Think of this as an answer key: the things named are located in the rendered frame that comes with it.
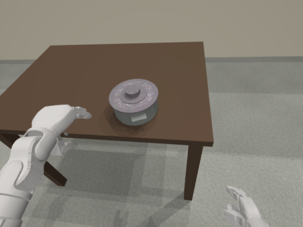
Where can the lid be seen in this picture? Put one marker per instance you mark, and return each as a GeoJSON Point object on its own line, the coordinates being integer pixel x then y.
{"type": "Point", "coordinates": [132, 105]}

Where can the table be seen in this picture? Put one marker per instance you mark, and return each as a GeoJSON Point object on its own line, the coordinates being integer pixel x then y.
{"type": "Point", "coordinates": [84, 75]}

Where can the robot right hand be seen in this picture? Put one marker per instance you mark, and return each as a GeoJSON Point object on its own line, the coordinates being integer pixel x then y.
{"type": "Point", "coordinates": [238, 215]}

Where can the pot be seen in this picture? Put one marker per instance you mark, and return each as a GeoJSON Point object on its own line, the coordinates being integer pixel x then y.
{"type": "Point", "coordinates": [139, 118]}

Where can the right robot forearm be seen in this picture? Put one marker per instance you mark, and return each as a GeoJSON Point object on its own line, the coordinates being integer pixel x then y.
{"type": "Point", "coordinates": [255, 222]}

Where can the knob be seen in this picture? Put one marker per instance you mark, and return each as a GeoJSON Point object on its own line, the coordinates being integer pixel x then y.
{"type": "Point", "coordinates": [132, 90]}

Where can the left robot forearm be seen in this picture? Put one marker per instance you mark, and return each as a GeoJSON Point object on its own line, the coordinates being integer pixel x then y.
{"type": "Point", "coordinates": [22, 173]}

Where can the robot left hand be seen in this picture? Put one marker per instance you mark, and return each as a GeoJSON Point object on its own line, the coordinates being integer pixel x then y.
{"type": "Point", "coordinates": [56, 119]}

